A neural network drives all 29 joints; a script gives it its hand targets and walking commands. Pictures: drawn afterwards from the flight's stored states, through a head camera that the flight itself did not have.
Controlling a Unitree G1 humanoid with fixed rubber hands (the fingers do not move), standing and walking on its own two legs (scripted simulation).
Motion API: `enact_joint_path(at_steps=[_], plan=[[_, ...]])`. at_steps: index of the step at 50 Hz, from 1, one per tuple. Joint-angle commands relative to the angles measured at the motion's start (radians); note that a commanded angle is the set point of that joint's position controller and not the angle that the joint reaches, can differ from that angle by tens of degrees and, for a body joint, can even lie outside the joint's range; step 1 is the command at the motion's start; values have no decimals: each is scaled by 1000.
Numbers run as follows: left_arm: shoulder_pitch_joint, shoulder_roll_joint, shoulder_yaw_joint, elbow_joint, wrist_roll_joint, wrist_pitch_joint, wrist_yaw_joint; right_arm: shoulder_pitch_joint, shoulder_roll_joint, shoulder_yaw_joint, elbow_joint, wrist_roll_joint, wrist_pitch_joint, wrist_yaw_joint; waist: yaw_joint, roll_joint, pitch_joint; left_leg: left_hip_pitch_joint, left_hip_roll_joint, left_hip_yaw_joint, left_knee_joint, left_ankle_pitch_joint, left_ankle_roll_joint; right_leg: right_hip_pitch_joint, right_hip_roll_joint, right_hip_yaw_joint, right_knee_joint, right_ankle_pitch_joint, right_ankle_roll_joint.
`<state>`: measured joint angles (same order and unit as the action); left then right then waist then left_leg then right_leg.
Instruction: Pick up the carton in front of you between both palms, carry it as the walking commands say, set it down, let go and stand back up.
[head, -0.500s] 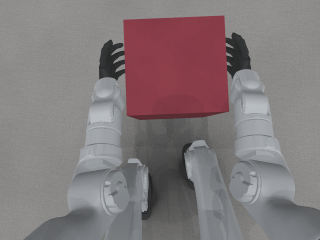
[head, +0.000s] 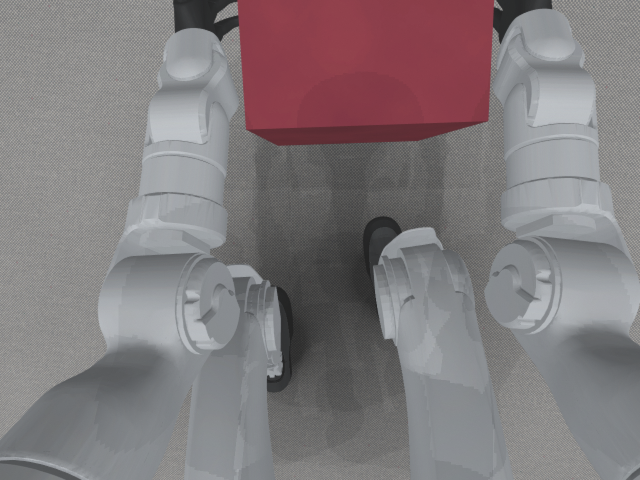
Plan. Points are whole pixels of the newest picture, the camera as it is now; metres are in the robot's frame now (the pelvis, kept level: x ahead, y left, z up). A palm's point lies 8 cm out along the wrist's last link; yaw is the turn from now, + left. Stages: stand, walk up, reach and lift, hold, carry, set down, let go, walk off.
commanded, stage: set down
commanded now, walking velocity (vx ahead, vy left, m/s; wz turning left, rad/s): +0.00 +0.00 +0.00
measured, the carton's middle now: (353, 45) +0.52 -0.13 -0.22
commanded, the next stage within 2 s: none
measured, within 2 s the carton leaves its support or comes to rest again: rests again in 1.34 s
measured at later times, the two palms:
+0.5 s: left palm (226, 46) +0.56 +0.01 -0.22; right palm (498, 29) +0.50 -0.29 -0.21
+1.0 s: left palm (228, 57) +0.55 +0.01 -0.23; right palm (495, 41) +0.49 -0.29 -0.23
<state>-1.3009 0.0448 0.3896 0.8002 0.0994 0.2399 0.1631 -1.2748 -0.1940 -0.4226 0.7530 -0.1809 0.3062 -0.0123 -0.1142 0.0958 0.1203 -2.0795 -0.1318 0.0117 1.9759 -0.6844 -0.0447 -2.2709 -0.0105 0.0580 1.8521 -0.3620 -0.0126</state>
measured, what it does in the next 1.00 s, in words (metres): lowers itself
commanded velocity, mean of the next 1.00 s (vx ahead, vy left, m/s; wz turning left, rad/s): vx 0.00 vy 0.00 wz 0.00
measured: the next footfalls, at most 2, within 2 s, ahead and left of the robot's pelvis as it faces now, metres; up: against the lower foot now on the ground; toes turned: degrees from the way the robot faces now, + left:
none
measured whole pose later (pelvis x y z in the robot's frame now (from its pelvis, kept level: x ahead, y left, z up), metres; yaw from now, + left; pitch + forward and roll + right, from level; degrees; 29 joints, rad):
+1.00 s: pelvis -0.01 +0.01 -0.06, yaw +1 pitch +37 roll +1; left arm -1.55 0.16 0.23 1.02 0.04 0.21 0.12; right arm -1.48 -0.39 -0.41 1.05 -0.06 0.20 0.09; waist -0.16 0.09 0.41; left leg -2.18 -0.21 -0.02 2.21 -0.68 -0.06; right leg -2.32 -0.09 0.02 2.05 -0.38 -0.02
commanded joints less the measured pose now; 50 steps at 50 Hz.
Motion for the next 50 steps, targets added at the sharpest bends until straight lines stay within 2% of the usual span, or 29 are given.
enact_joint_path(at_steps=[1, 8, 11, 15, 21, 29, 36, 50], plan=[[-664, -820, -454, -40, -125, -28, -235, -590, 786, 423, -15, 135, -30, 227, -83, -103, -1185, 31, -97, 65, -173, 130, 19, 1169, 91, -69, -22, 292, 36], [-776, -782, -517, -52, -199, -36, -221, -704, 719, 440, -12, 203, -46, 240, -120, -70, -1192, 83, -84, 63, -97, 161, 18, 1122, 72, -89, 68, 344, 28], [-800, -804, -551, -76, -217, -39, -215, -740, 708, 437, -39, 235, -55, 256, -149, 9, -1186, 149, -77, 61, -66, 239, 17, 1049, 68, -87, 94, 402, 16], [-816, -824, -586, -101, -233, -43, -215, -710, 706, 419, -8, 242, -52, 272, -168, 40, -1188, 128, -77, 61, -46, 264, 9, 1083, 62, -81, 121, 470, 5], [-779, -817, -545, -43, -205, -46, -220, -660, 686, 362, 89, 208, -56, 300, -176, 72, -1025, 114, -83, 51, -47, 236, 9, 897, 53, -99, 131, 373, 1], [-806, -768, -510, -13, -203, -57, -219, -691, 626, 333, 115, 206, -78, 307, -191, 89, -935, 130, -83, 38, -40, 217, 16, 785, 37, -101, 141, 302, -6], [-828, -710, -506, 0, -206, -70, -218, -700, 584, 317, 153, 223, -97, 304, -192, 109, -893, 122, -74, 37, -23, 214, 20, 764, 29, -88, 152, 288, -12], [-710, -563, -376, 144, -97, -62, -233, -637, 464, 238, 291, 169, -100, 300, -134, 109, -597, -12, -57, 34, -20, 90, 32, 618, 24, -56, 139, 114, -32]])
